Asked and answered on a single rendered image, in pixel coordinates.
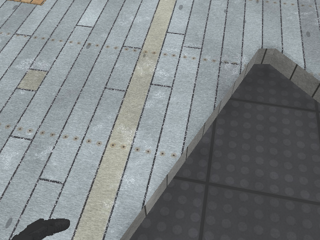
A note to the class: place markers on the left robot hand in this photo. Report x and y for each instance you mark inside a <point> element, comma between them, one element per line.
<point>41,228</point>

